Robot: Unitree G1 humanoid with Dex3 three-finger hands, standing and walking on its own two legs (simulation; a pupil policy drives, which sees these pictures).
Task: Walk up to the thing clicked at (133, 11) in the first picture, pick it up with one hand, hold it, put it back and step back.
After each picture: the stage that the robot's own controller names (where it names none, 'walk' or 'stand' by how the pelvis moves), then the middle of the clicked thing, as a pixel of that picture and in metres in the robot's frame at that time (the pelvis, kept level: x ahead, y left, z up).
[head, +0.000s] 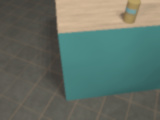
stand; (131, 11) +0.79 -0.23 +0.04
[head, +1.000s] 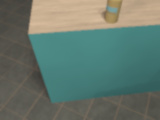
rise first; (113, 9) +0.71 -0.09 +0.07
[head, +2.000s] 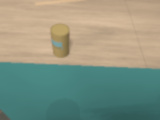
rise first; (60, 41) +0.47 +0.16 +0.06
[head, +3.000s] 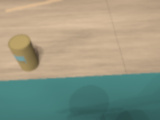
walk; (25, 53) +0.40 +0.21 +0.08
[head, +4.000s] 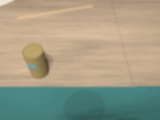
walk; (36, 62) +0.39 +0.19 +0.06
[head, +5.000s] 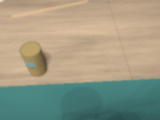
stand; (34, 60) +0.39 +0.19 +0.06
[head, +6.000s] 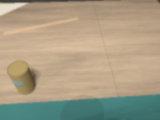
stand; (22, 78) +0.35 +0.23 +0.03
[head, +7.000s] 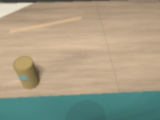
stand; (27, 73) +0.38 +0.23 +0.03
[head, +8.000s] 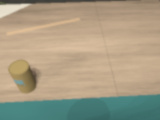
stand; (23, 77) +0.36 +0.24 +0.03
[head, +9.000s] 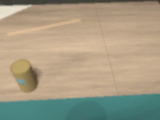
stand; (25, 76) +0.37 +0.23 +0.03
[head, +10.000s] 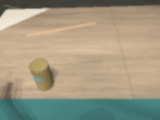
rise first; (42, 75) +0.37 +0.20 +0.04
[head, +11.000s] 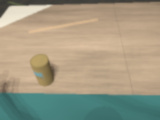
go down; (43, 70) +0.39 +0.21 +0.04
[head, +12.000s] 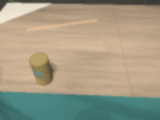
go down; (41, 69) +0.39 +0.20 +0.04
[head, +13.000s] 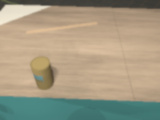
go down; (42, 73) +0.38 +0.19 +0.04
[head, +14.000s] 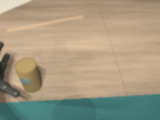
close in; (29, 75) +0.36 +0.20 +0.05
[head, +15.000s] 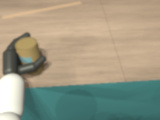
close; (30, 57) +0.41 +0.19 +0.08
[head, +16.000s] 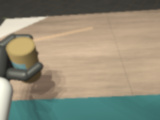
lift; (26, 61) +0.30 +0.18 +0.22
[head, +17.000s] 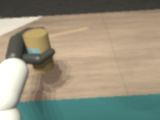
hold; (40, 51) +0.35 +0.15 +0.20
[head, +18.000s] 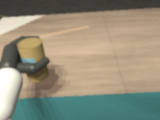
hold; (34, 60) +0.33 +0.17 +0.19
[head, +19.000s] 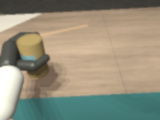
crouch; (34, 57) +0.33 +0.17 +0.19
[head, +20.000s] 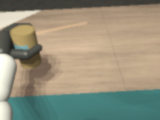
crouch; (27, 47) +0.37 +0.19 +0.19
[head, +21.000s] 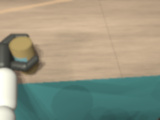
lower; (25, 56) +0.41 +0.20 +0.07
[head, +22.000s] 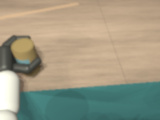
lower; (27, 58) +0.40 +0.19 +0.08
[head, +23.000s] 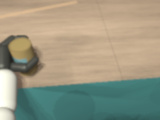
lower; (24, 57) +0.41 +0.20 +0.08
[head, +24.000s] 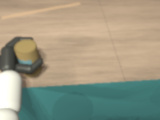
lower; (29, 59) +0.40 +0.19 +0.08
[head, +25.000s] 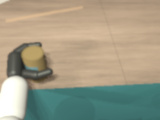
open; (36, 65) +0.38 +0.17 +0.07
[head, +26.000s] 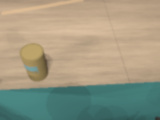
sink last; (35, 63) +0.38 +0.16 +0.07
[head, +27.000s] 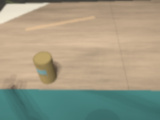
sink last; (45, 68) +0.39 +0.19 +0.05
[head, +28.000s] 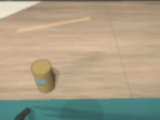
stand; (44, 76) +0.35 +0.17 +0.04
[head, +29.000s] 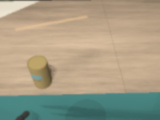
stand; (40, 72) +0.37 +0.18 +0.04
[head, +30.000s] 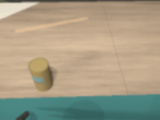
stand; (41, 75) +0.36 +0.18 +0.04
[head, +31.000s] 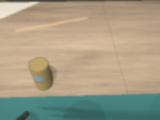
stand; (41, 74) +0.37 +0.18 +0.04
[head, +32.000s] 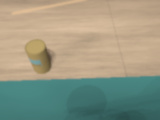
walk; (39, 57) +0.41 +0.18 +0.05
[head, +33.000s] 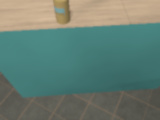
walk; (62, 9) +0.66 +0.15 +0.05
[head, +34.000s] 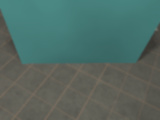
walk; out of the picture +1.05 +0.15 +0.06
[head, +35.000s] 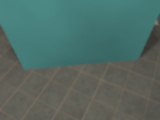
stand; out of the picture +1.04 +0.21 +0.06
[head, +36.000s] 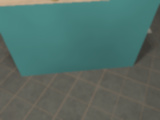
stand; out of the picture +1.04 +0.22 +0.04
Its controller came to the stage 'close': yes
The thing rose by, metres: 0.20
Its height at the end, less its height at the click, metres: +0.00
